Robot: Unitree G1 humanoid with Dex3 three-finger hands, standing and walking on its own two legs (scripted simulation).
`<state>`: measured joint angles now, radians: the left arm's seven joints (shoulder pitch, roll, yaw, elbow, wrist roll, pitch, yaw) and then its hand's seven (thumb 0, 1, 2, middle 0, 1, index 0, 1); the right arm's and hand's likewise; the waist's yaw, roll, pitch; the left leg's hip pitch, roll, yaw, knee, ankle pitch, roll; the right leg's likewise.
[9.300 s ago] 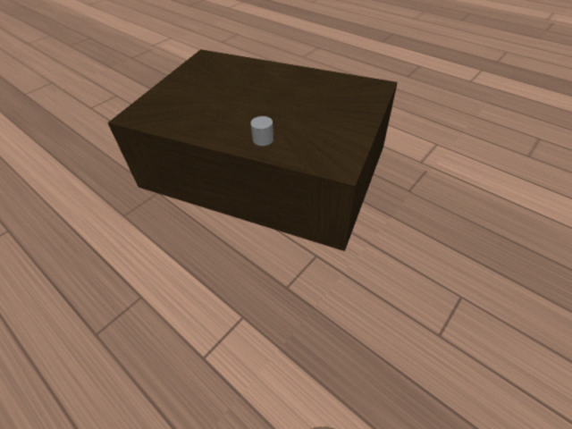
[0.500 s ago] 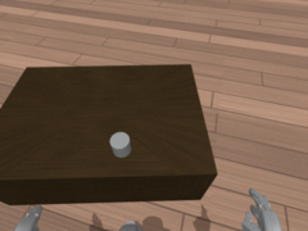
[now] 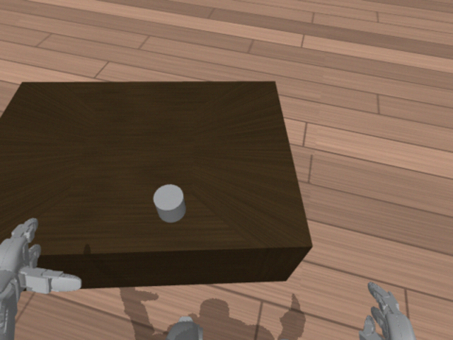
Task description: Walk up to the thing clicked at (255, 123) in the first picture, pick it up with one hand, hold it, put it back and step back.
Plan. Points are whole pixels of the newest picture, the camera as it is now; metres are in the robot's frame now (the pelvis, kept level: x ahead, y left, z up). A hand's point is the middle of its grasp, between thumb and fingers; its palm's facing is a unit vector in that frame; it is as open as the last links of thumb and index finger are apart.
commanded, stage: go down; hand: left
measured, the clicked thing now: (170, 203) +0.52 +0.18 -0.28
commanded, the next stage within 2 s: none
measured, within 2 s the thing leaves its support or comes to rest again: neither
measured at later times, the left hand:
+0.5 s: hand (47, 228) +0.32 +0.34 -0.02, palm faces +0.16 -0.98 -0.15, open 17.3 cm
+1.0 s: hand (42, 196) +0.38 +0.37 +0.00, palm faces +0.15 -0.98 -0.09, open 17.0 cm
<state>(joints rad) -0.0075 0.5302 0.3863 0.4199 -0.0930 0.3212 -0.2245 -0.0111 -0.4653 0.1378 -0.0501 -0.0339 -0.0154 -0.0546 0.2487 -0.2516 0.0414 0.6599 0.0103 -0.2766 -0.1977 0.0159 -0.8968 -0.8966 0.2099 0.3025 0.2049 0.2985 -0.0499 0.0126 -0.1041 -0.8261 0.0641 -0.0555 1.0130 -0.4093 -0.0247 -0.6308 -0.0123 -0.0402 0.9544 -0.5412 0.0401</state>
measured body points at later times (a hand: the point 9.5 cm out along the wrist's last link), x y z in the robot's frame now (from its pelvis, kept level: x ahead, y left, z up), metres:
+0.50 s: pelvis +0.00 +0.01 +0.00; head +0.09 +0.03 +0.44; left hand +0.31 +0.40 +0.00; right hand +0.09 -0.27 -0.10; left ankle +0.05 +0.13 -0.68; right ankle -0.04 -0.15 -0.68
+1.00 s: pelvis +0.00 +0.01 -0.01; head +0.12 +0.05 +0.42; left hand +0.37 +0.42 +0.00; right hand +0.06 -0.27 -0.11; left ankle +0.05 +0.13 -0.68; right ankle -0.04 -0.15 -0.68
